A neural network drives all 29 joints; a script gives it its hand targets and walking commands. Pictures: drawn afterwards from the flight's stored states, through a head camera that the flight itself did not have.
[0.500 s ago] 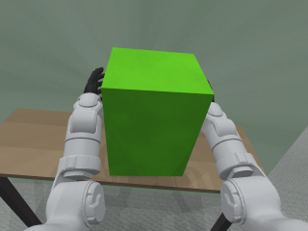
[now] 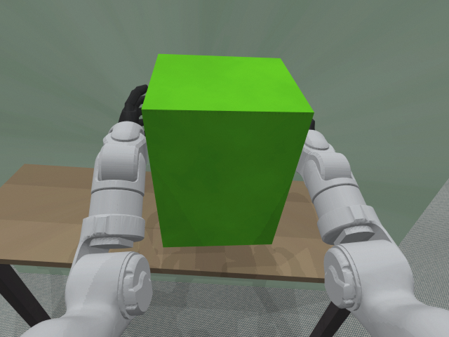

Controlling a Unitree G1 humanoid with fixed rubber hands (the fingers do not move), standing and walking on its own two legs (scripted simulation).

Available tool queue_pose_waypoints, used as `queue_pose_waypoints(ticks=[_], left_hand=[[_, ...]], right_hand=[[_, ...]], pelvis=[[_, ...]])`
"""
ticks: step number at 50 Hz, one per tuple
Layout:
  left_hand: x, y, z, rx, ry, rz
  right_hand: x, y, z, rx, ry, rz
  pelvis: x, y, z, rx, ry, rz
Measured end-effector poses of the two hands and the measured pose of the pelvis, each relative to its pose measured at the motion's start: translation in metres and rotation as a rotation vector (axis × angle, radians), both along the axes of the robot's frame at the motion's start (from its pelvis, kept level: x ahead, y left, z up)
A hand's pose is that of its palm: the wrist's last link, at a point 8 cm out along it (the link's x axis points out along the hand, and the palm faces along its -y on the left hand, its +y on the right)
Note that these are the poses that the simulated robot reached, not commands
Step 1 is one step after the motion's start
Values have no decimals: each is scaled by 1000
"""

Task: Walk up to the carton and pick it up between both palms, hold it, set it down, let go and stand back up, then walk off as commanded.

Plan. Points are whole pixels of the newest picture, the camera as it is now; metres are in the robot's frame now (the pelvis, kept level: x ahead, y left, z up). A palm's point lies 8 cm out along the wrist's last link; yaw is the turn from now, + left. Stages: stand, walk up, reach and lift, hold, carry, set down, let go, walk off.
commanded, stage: reach and lift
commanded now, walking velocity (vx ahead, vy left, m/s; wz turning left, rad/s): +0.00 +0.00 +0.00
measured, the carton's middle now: (219, 156) +0.38 +0.02 +0.20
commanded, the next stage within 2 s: hold in 0.66 s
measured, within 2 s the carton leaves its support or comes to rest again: neither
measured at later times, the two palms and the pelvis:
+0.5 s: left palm (129, 119) +0.38 +0.16 +0.26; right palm (305, 124) +0.40 -0.13 +0.26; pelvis +0.00 +0.00 +0.00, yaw +0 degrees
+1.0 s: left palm (127, 110) +0.37 +0.16 +0.28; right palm (312, 111) +0.39 -0.13 +0.28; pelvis +0.00 +0.00 +0.00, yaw +0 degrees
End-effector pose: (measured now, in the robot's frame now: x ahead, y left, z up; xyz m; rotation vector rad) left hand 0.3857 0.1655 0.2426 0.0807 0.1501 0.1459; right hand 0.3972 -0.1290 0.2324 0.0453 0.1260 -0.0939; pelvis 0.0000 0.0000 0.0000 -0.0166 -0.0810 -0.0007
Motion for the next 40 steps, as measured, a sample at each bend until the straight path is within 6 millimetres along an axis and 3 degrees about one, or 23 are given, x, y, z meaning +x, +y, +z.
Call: queue_pose_waypoints(ticks=[27,40], left_hand=[[-4,-1,21,-6,0,6],[-12,-2,41,-5,-18,7]], right_hand=[[-2,-1,26,16,4,7],[-8,-2,51,20,-13,9]], pelvis=[[0,0,0,0,0,0],[0,0,0,0,-1,1]])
